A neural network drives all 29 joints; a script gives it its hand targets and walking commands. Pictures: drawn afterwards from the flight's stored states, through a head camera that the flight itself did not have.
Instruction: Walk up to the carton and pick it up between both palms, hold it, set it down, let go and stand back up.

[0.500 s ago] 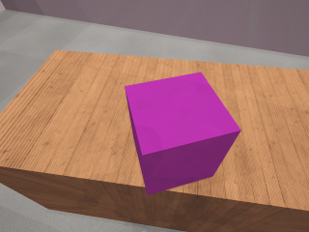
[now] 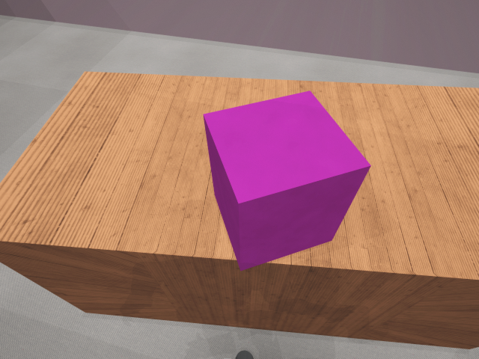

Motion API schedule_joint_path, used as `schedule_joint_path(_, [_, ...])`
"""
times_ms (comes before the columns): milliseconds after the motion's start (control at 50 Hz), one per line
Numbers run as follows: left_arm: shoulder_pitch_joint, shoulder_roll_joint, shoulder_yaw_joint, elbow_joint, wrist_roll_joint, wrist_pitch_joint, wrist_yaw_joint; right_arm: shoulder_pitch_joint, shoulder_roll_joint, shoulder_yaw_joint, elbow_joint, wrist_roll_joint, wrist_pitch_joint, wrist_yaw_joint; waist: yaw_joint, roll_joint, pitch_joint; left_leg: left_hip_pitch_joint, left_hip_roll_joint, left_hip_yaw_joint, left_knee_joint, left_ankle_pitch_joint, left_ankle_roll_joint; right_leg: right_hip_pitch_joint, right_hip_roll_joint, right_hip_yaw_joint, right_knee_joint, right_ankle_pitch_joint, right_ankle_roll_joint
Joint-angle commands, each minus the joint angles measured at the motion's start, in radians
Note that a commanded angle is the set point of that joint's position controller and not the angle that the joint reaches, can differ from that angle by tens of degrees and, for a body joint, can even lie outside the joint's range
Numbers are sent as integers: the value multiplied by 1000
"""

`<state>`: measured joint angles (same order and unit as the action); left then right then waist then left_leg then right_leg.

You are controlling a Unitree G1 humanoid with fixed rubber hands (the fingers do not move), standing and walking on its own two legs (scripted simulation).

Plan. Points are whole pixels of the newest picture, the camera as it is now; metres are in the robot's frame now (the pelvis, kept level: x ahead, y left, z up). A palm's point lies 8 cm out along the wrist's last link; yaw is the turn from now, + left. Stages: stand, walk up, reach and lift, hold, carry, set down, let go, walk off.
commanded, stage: walk up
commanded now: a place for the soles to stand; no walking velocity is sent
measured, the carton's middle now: (274, 183) +0.44 -0.03 +0.01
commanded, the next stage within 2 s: none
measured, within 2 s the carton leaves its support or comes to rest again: neither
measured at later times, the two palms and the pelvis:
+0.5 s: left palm out of the picture +0.06 +0.36 -0.11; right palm out of the picture +0.03 -0.28 -0.08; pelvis -0.01 +0.04 +0.00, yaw +2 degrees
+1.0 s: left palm out of the picture +0.13 +0.31 -0.11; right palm out of the picture +0.10 -0.32 -0.11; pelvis +0.06 +0.00 -0.01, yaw +2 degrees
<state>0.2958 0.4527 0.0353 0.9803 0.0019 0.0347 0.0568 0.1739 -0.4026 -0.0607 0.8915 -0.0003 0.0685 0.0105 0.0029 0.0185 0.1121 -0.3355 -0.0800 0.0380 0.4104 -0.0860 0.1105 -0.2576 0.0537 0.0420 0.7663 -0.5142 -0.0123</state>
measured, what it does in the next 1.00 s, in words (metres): steps on the spot: right foot, then left foot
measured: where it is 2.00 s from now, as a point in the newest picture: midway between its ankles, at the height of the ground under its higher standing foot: outside the picture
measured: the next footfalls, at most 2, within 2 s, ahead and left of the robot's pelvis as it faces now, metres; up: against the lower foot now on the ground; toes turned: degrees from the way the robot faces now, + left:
right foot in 0.06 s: +0.02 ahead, -0.13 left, +0.00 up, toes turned +1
left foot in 0.40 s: -0.04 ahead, +0.12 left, +0.00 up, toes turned -3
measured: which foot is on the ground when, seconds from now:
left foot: down 0.00-0.10, up 0.12-0.38, down 0.40-0.86, up 0.88-1.00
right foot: up 0.00-0.04, down 0.06-0.40, up 0.42-0.80, down 0.82-1.00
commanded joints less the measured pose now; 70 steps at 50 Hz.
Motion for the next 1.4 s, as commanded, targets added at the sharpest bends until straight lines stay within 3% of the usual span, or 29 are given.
schedule_joint_path(0, [227,154,54,10,23,-50,8,-73,-167,-66,-93,-42,16,27,40,-5,-147,37,129,-178,-19,-392,-81,205,-34,-59,-457,180,-61])
schedule_joint_path(40, [38,272,88,-51,51,-50,11,-66,-165,-76,-70,-32,17,29,13,-264,-47,-96,-42,-71,562,-378,-164,-95,-392,453,-614,-203,-238])
schedule_joint_path(60, [-138,302,101,-118,53,-55,20,23,-194,-80,-47,-40,26,25,-38,-238,62,-78,-10,-227,740,-382,-134,-329,-459,483,-671,-340,-288])
schedule_joint_path(100, [-269,273,91,-150,49,-76,41,103,-217,-97,10,-28,35,44,-96,-235,131,103,27,-268,944,-260,-116,-546,-411,389,-680,-237,-269])
schedule_joint_path(160, [-204,204,63,-144,54,-87,16,138,-196,-91,20,-4,7,44,-77,-113,-2,51,0,-195,702,-256,-133,-222,-246,151,-545,-15,-182])
schedule_joint_path(180, [-207,180,61,-142,69,-74,-5,173,-196,-76,36,-5,-3,40,-78,-181,-28,22,12,-108,542,-315,-138,-113,-199,93,-519,-69,-155])
schedule_joint_path(220, [-29,198,68,-144,81,-55,-26,21,-170,-52,-31,-8,-40,37,50,-219,38,-63,10,-36,296,-405,-134,28,-171,97,-492,-80,-155])
schedule_joint_path(260, [-38,232,90,-171,81,-42,-49,45,-174,-49,-23,-4,-74,15,54,-340,-4,-113,64,-24,89,-457,-129,212,-183,135,-386,28,-185])
schedule_joint_path(280, [9,211,87,-175,62,-34,-53,42,-171,-55,-34,-14,-100,6,70,-166,-49,-64,29,26,-27,-402,-126,230,-180,142,-321,117,-171])
schedule_joint_path(320, [-3,180,72,-216,37,-22,-61,199,-161,-54,11,-14,-137,-20,-1,-132,-168,167,73,-8,-270,-116,-131,263,-144,50,-21,432,-128])
schedule_joint_path(360, [-24,85,46,-251,16,-26,-61,283,-266,-88,22,-33,-161,-41,-44,73,-197,595,307,-436,-86,262,-88,-280,-14,55,195,-6,-36])
schedule_joint_path(380, [-49,98,45,-235,4,-28,-46,291,-284,-87,34,-30,-154,-48,-46,48,-171,674,372,-516,18,508,-71,-445,29,72,245,-60,-23])
schedule_joint_path(420, [-163,155,49,-272,11,-27,-41,262,-287,-98,8,-24,-143,-54,-85,58,-101,576,425,-530,-23,543,4,-484,-52,90,286,2,-18])
schedule_joint_path(480, [-64,134,43,-197,6,-14,-61,214,-225,-75,-4,-17,-139,-59,-29,119,22,495,292,-264,-53,677,-127,-417,-52,76,286,128,-12])
schedule_joint_path(580, [-164,110,41,-241,1,-10,-67,214,-186,-60,-33,-16,-136,-61,-55,152,41,310,166,-163,-71,552,-114,-275,-22,-36,63,264,-24])
schedule_joint_path(680, [-231,110,40,-225,23,-27,-67,185,-209,-60,-35,-10,-130,-65,-64,85,33,283,189,-185,22,564,-89,-138,-42,-133,-157,325,-47])
schedule_joint_path(740, [-60,97,50,-184,26,-39,-57,111,-224,-56,-46,-8,-121,-60,29,107,-62,223,173,-159,253,619,-99,86,-21,-133,-317,478,-59])
schedule_joint_path(760, [42,147,67,-167,31,-46,-53,100,-215,-50,-54,5,-126,-61,96,-22,-160,164,140,-183,443,518,-114,262,-95,-25,-337,688,-114])
schedule_joint_path(780, [128,218,93,-165,39,-50,-49,138,-155,-43,-80,30,-129,-61,116,-206,-279,19,-7,-101,708,76,-158,425,-270,220,-293,989,-228])
schedule_joint_path(800, [65,156,74,-187,12,-48,-39,186,-125,-19,-76,25,-118,-66,66,-154,-274,-40,-73,-128,768,-517,-145,394,-395,404,-290,1151,-298])
schedule_joint_path(820, [-31,135,60,-216,5,-42,-41,238,-144,-25,-47,0,-102,-77,7,-107,-213,27,19,-132,734,-566,-110,264,-376,307,-319,955,-284])
schedule_joint_path(900, [-139,120,48,-259,41,-27,-52,211,-173,-30,-22,8,-99,-51,4,-133,-35,9,45,-66,671,-515,-110,-19,-268,138,-391,737,-242])
schedule_joint_path(1020, [-115,153,65,-269,36,-16,-59,188,-145,-32,-40,4,-92,-60,17,-153,-48,-9,60,-67,525,-451,-109,-13,-291,117,-333,801,-277])
schedule_joint_path(1080, [-161,166,74,-315,44,7,-67,236,-151,-41,-33,5,-89,-66,-6,-251,-48,37,79,-41,434,-362,-90,-104,-288,130,-341,421,-247])
schedule_joint_path(1140, [-224,146,70,-327,38,34,-75,269,-187,-61,4,-7,-97,-74,-52,-153,-61,195,100,-36,139,-132,-107,-170,-198,95,-247,204,-139])
schedule_joint_path(1200, [-219,103,72,-328,17,46,-69,263,-257,-88,-11,-48,-105,-77,-54,111,14,78,308,-483,-84,-188,-43,-260,27,69,131,56,-33])
schedule_joint_path(1240, [-54,138,89,-292,3,48,-68,70,-259,-84,-78,-47,-111,-86,49,76,-5,-19,396,-525,-94,-142,70,-213,47,207,373,-9,-24])
schedule_joint_path(1260, [-53,150,92,-276,16,56,-70,85,-298,-87,-97,-39,-117,-89,29,56,-18,-134,466,-596,-107,-119,103,-147,27,223,447,-26,-22])
schedule_joint_path(1380, [19,134,90,-230,6,48,-67,49,-199,-65,-102,-34,-121,-77,18,39,-25,147,307,-351,-101,-254,22,-293,49,194,411,128,11])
